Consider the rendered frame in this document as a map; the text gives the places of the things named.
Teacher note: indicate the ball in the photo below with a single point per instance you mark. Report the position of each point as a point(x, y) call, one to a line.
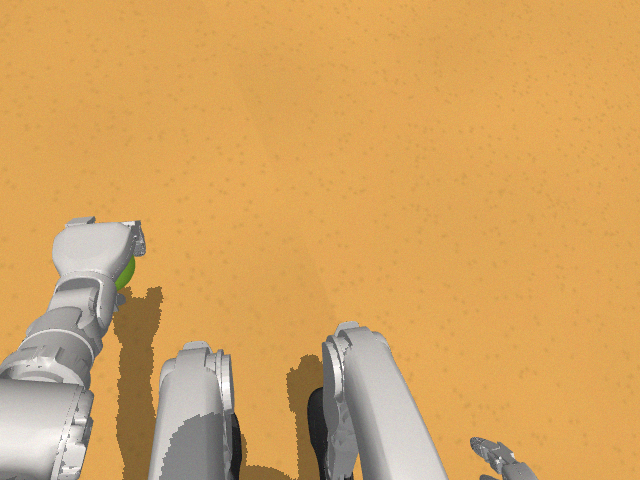
point(126, 275)

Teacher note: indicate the left robot hand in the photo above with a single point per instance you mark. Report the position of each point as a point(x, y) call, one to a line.
point(105, 248)

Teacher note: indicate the right robot foot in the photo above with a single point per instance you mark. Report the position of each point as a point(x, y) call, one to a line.
point(318, 432)

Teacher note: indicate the left robot arm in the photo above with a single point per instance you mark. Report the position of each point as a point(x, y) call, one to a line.
point(45, 401)

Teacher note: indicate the right robot hand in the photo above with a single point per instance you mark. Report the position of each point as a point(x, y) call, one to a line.
point(501, 460)

